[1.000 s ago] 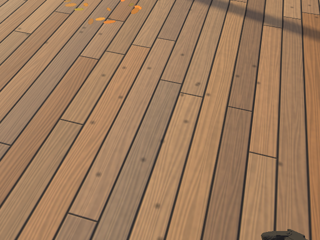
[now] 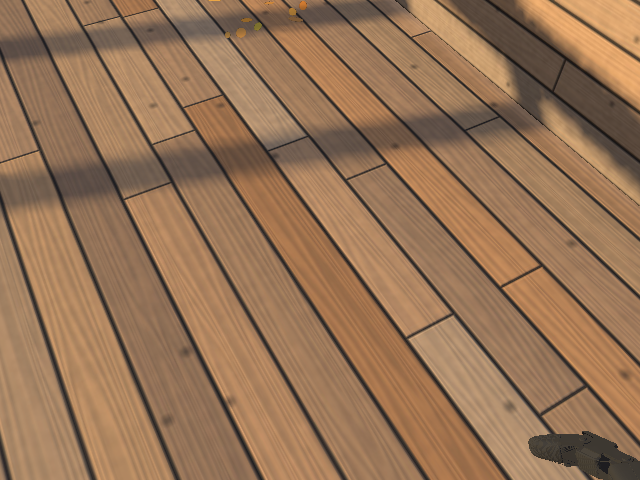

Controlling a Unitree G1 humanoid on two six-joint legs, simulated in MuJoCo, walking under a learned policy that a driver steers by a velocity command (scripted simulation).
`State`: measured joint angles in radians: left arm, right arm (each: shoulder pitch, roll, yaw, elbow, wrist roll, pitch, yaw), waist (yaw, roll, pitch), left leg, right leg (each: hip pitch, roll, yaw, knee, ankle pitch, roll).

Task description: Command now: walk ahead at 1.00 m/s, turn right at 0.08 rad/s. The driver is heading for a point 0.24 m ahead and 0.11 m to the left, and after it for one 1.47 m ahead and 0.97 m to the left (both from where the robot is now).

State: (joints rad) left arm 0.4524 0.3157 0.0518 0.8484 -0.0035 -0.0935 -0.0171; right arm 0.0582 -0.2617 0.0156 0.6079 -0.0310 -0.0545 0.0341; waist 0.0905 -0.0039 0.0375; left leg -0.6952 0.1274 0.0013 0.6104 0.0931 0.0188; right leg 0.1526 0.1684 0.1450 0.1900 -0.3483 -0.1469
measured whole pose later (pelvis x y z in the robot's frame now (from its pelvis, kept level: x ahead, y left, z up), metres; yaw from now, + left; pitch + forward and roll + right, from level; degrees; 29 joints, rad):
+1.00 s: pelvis +0.39 +0.11 +0.00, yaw +49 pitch +2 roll -3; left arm 0.08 0.32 0.10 0.72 0.01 0.01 0.02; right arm 0.21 -0.32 -0.08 0.59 -0.01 0.05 0.00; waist 0.00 -0.02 0.07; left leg -0.38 0.01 -0.03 0.63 -0.29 0.04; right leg -0.49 -0.06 -0.03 0.96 -0.46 0.06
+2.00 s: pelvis +0.44 +0.12 +0.01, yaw +60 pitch -1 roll +0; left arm 0.16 0.23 0.03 0.78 0.01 -0.01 0.00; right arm 0.22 -0.21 -0.05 0.71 -0.01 0.01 -0.03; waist 0.00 0.01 0.03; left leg -0.23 -0.04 -0.12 0.55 -0.30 -0.01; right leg -0.22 0.01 0.01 0.55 -0.31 0.00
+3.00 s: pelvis +0.46 +0.11 +0.01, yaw +60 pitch -1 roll +0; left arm 0.22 0.21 0.02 1.05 0.00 -0.01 0.03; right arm 0.25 -0.20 -0.04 1.06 0.00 0.01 -0.06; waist 0.01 0.01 0.04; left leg -0.18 0.00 -0.12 0.46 -0.26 -0.04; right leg -0.18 0.04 0.00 0.47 -0.26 -0.04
